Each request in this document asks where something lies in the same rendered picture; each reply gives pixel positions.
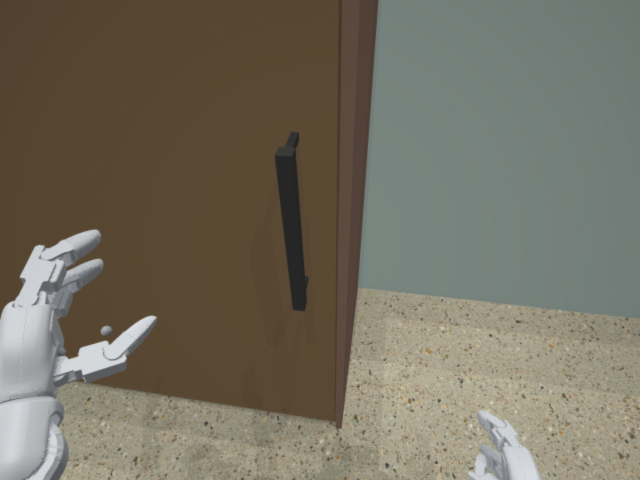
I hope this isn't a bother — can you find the right robot hand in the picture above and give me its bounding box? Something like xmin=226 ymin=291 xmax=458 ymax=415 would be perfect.
xmin=468 ymin=410 xmax=542 ymax=480

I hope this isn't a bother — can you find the left robot forearm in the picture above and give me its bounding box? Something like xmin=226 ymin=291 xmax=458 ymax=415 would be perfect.
xmin=0 ymin=396 xmax=69 ymax=480

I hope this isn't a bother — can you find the left robot hand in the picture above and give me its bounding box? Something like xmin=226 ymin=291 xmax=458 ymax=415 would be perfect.
xmin=0 ymin=230 xmax=157 ymax=404

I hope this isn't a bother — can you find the handle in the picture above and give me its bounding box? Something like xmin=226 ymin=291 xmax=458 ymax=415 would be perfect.
xmin=275 ymin=132 xmax=308 ymax=311

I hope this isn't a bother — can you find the wardrobe door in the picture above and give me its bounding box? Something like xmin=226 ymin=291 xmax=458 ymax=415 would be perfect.
xmin=0 ymin=0 xmax=342 ymax=422

